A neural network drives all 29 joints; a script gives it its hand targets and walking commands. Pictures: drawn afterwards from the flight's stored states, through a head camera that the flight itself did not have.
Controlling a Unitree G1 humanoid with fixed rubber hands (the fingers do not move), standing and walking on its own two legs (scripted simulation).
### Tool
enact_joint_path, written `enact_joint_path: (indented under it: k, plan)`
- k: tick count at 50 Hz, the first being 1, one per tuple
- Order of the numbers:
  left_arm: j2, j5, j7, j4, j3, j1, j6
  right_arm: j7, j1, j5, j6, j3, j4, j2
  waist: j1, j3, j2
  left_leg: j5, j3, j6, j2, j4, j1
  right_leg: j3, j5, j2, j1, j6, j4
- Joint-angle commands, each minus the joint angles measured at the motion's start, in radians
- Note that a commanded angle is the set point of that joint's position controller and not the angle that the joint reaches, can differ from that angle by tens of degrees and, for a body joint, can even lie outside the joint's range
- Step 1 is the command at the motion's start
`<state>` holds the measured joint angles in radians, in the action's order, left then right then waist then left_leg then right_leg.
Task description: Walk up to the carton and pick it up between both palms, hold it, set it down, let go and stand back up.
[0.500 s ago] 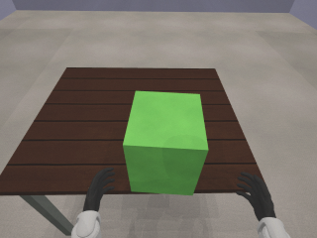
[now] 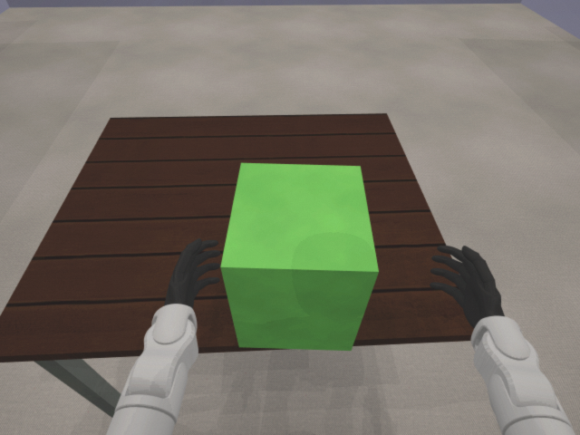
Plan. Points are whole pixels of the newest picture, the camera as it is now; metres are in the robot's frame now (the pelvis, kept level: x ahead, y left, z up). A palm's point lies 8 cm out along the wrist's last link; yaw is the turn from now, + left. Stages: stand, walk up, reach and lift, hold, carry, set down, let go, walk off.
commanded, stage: reach and lift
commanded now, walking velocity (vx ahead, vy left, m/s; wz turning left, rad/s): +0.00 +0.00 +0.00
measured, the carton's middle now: (297, 259) +0.41 +0.02 -0.02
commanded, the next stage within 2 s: none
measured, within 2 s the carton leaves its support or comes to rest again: neither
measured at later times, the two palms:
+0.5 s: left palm (184, 235) +0.36 +0.18 +0.10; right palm (486, 242) +0.35 -0.24 +0.10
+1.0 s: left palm (186, 206) +0.41 +0.18 +0.11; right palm (471, 216) +0.39 -0.23 +0.11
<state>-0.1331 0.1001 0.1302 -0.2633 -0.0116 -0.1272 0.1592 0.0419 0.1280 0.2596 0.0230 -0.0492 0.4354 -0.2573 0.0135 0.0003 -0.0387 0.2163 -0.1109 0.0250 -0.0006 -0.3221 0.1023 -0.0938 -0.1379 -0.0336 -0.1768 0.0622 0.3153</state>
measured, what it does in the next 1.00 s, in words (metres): stands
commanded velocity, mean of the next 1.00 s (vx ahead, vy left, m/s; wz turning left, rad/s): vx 0.00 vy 0.00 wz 0.00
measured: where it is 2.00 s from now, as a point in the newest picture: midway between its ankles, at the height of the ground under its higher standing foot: outside the picture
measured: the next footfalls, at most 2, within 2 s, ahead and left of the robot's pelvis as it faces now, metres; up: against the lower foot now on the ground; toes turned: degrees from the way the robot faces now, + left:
none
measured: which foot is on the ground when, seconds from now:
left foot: down 0.00-1.00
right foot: down 0.00-1.00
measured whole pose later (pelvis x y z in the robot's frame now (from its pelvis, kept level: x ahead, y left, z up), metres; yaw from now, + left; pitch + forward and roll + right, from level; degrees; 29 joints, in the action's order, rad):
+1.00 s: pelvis +0.00 +0.00 +0.00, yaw +1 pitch +6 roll +0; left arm -0.19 0.07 0.08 -0.74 0.09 -0.70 0.24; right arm 0.03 0.71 0.29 -0.11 -0.02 0.90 -0.34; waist 0.04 -0.09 -0.01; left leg 0.22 -0.09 0.03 0.00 -0.36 0.24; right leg -0.11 -0.12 -0.03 -0.29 0.06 0.31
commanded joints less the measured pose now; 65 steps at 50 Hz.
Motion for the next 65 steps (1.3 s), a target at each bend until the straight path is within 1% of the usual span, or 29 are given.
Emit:
enact_joint_path:
  k: [1, 2, 3, 4, 5, 6, 10, 17, 22, 30, 36, 40, 43, 45, 48, 51, 55, 59, 60, 61, 62, 63, 64, 65]
  plan:
    - [-0.063, -0.011, -0.001, 0.216, 0.041, -0.328, 0.009, -0.003, 0.306, 0.009, 0.013, -0.064, -0.179, -0.182, 0.006, -0.328, 0.012, -0.248, 0.126, -0.021, -0.03, 0.029, 0.027, 0.159, 0.28, 0.038, 0.191, -0.031, 0.01]
    - [-0.075, -0.026, -0.002, 0.229, 0.057, -0.307, 0.023, -0.01, 0.296, 0.021, 0.005, -0.063, -0.178, -0.17, 0.006, -0.316, -0.011, -0.25, 0.12, -0.012, -0.032, 0.031, 0.044, 0.164, 0.314, 0.036, 0.222, -0.038, 0.012]
    - [-0.071, -0.026, -0.01, 0.188, 0.065, -0.334, 0.039, -0.012, 0.324, 0.018, -0.005, -0.042, -0.159, -0.174, 0.006, -0.289, -0.011, -0.24, 0.119, -0.007, -0.026, 0.035, 0.074, 0.171, 0.327, 0.044, 0.235, -0.039, 0.016]
    - [-0.048, -0.055, -0.009, 0.216, 0.097, -0.281, 0.029, -0.008, 0.249, 0.038, -0.001, -0.058, -0.116, -0.177, -0.02, -0.317, 0.021, -0.221, 0.113, -0.011, -0.029, 0.05, 0.046, 0.175, 0.314, 0.034, 0.263, -0.024, 0.022]
    - [-0.055, -0.051, -0.015, 0.209, 0.081, -0.317, 0.029, -0.01, 0.307, 0.032, 0.005, -0.061, -0.136, -0.178, -0.003, -0.308, 0.019, -0.224, 0.113, -0.015, -0.028, 0.045, 0.076, 0.173, 0.31, 0.038, 0.269, -0.021, 0.018]
    - [-0.048, -0.054, -0.017, 0.192, 0.086, -0.335, 0.03, -0.009, 0.32, 0.03, 0.001, -0.054, -0.116, -0.18, -0.006, -0.3, 0.021, -0.209, 0.111, -0.012, -0.027, 0.05, 0.079, 0.175, 0.3, 0.039, 0.263, -0.022, 0.015]
    - [-0.054, -0.032, -0.015, 0.167, 0.074, -0.433, 0.038, -0.004, 0.429, 0.028, -0.016, -0.062, -0.112, -0.194, 0.001, -0.305, 0.01, -0.171, 0.11, -0.004, -0.027, 0.054, 0.111, 0.177, 0.268, 0.041, 0.24, -0.028, 0.011]
    - [-0.095, 0.0, -0.014, 0.148, 0.087, -0.572, 0.085, -0.009, 0.581, 0.047, -0.057, -0.059, -0.081, -0.247, 0.004, -0.398, -0.006, -0.228, 0.113, 0.0, -0.025, 0.032, 0.119, 0.178, 0.369, 0.031, 0.265, -0.036, 0.038]
    - [-0.119, 0.005, -0.018, 0.113, 0.107, -0.663, 0.147, -0.014, 0.679, 0.063, -0.104, -0.046, -0.018, -0.273, 0.005, -0.431, -0.004, -0.248, 0.114, 0.001, -0.025, 0.027, 0.115, 0.175, 0.391, 0.024, 0.263, -0.041, 0.041]
    - [-0.165, 0.019, -0.017, 0.04, 0.124, -0.829, 0.238, -0.012, 0.846, 0.077, -0.184, -0.039, 0.079, -0.297, 0.012, -0.466, 0.008, -0.235, 0.118, 0.001, -0.02, 0.019, 0.129, 0.168, 0.386, 0.022, 0.248, -0.058, 0.045]
    - [-0.203, 0.037, -0.012, -0.041, 0.12, -0.965, 0.255, -0.007, 0.971, 0.077, -0.211, -0.038, 0.147, -0.313, 0.017, -0.512, 0.014, -0.236, 0.123, 0.001, -0.017, 0.007, 0.14, 0.158, 0.396, 0.022, 0.234, -0.067, 0.053]
    - [-0.208, 0.036, -0.017, -0.126, 0.116, -0.997, 0.241, -0.005, 1.002, 0.073, -0.211, -0.024, 0.214, -0.309, 0.021, -0.519, 0.013, -0.246, 0.128, 0.0, -0.017, -0.001, 0.138, 0.151, 0.406, 0.022, 0.23, -0.07, 0.053]
    - [-0.195, 0.017, -0.028, -0.206, 0.117, -0.979, 0.196, -0.006, 0.985, 0.064, -0.192, -0.01, 0.266, -0.287, 0.022, -0.499, 0.011, -0.242, 0.133, 0.0, -0.015, 0.001, 0.151, 0.151, 0.401, 0.024, 0.237, -0.071, 0.05]
    - [-0.177, -0.003, -0.037, -0.263, 0.119, -0.955, 0.144, -0.007, 0.956, 0.053, -0.162, -0.002, 0.297, -0.263, 0.023, -0.479, 0.011, -0.237, 0.136, 0.0, -0.014, 0.003, 0.163, 0.15, 0.392, 0.026, 0.24, -0.07, 0.048]
    - [-0.137, -0.041, -0.048, -0.344, 0.12, -0.91, 0.036, -0.014, 0.899, 0.029, -0.093, 0.003, 0.341, -0.213, 0.022, -0.448, 0.018, -0.233, 0.142, -0.004, -0.015, 0.001, 0.183, 0.144, 0.376, 0.028, 0.23, -0.062, 0.048]
    - [-0.103, -0.074, -0.052, -0.396, 0.119, -0.898, -0.089, -0.023, 0.875, -0.001, 0.004, -0.01, 0.364, -0.172, 0.019, -0.454, 0.033, -0.242, 0.146, -0.014, -0.019, -0.021, 0.194, 0.126, 0.369, 0.026, 0.187, -0.053, 0.059]
    - [-0.094, -0.071, -0.026, -0.422, 0.1, -0.972, -0.243, -0.031, 0.936, -0.026, 0.137, -0.035, 0.364, -0.183, 0.017, -0.573, 0.05, -0.285, 0.136, -0.044, -0.027, -0.087, 0.187, 0.093, 0.401, 0.016, 0.123, -0.047, 0.101]
    - [-0.093, -0.049, 0.003, -0.469, 0.078, -1.01, -0.345, -0.044, 0.965, -0.041, 0.211, -0.044, 0.391, -0.184, 0.035, -0.707, 0.044, -0.315, 0.133, -0.064, -0.03, -0.15, 0.225, 0.084, 0.454, 0.014, 0.091, -0.044, 0.152]
    - [-0.092, -0.046, 0.006, -0.496, 0.076, -1.013, -0.369, -0.05, 0.968, -0.043, 0.225, -0.041, 0.413, -0.179, 0.039, -0.728, 0.043, -0.317, 0.134, -0.066, -0.029, -0.164, 0.245, 0.086, 0.464, 0.016, 0.086, -0.043, 0.165]
    - [-0.084, -0.058, 0.004, -0.571, 0.077, -0.972, -0.39, -0.056, 0.926, -0.041, 0.241, -0.045, 0.55, -0.162, 0.053, -0.669, 0.033, -0.343, 0.143, -0.058, -0.04, -0.178, 0.245, 0.099, 0.44, 0.018, 0.039, -0.049, 0.187]
    - [-0.091, -0.045, -0.005, -0.604, 0.088, -1.004, -0.416, -0.061, 0.965, -0.039, 0.27, -0.038, 0.55, -0.16, 0.04, -0.691, 0.028, -0.331, 0.14, -0.059, -0.038, -0.196, 0.258, 0.102, 0.418, 0.025, 0.02, -0.056, 0.19]
    - [-0.082, -0.043, -0.007, -0.68, 0.077, -0.996, -0.437, -0.06, 0.966, -0.025, 0.285, -0.012, 0.617, -0.147, 0.041, -0.643, 0.039, -0.31, 0.143, -0.059, -0.039, -0.205, 0.289, 0.104, 0.377, 0.023, -0.02, -0.052, 0.203]
    - [-0.085, -0.029, -0.012, -0.72, 0.071, -1.002, -0.467, -0.061, 0.978, -0.013, 0.308, 0.001, 0.645, -0.138, 0.033, -0.64, 0.034, -0.284, 0.148, -0.054, -0.042, -0.216, 0.314, 0.103, 0.344, 0.029, -0.05, -0.048, 0.212]
    - [-0.079, -0.028, -0.016, -0.789, 0.08, -1.0, -0.491, -0.066, 0.975, -0.028, 0.327, 0.006, 0.697, -0.124, 0.032, -0.637, 0.017, -0.239, 0.139, -0.053, -0.038, -0.222, 0.346, 0.1, 0.306, 0.028, -0.046, -0.049, 0.216]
